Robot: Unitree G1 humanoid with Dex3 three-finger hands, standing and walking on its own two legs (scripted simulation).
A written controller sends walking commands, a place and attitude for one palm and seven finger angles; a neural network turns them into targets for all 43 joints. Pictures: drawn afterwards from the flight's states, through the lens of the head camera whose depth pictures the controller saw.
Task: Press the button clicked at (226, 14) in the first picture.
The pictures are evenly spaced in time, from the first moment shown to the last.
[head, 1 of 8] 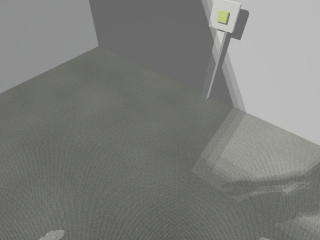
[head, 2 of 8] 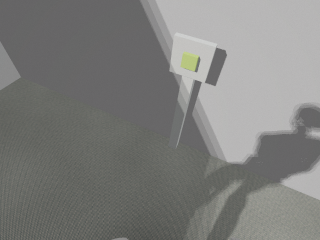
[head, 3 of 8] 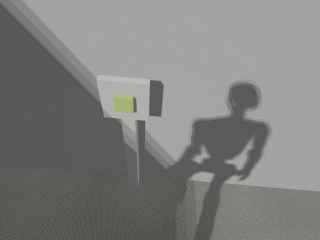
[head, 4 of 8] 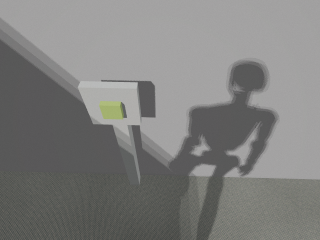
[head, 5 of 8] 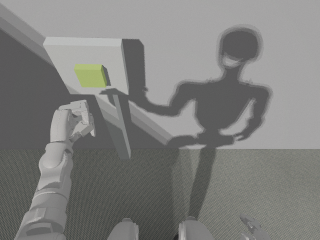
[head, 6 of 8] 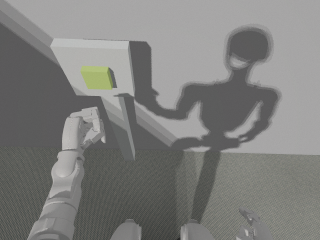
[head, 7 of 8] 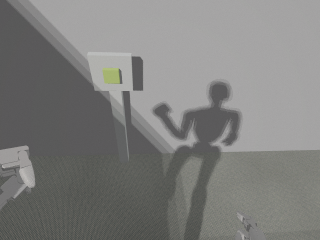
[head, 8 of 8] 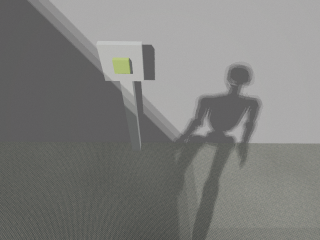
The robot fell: no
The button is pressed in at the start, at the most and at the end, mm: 0 12 0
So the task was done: yes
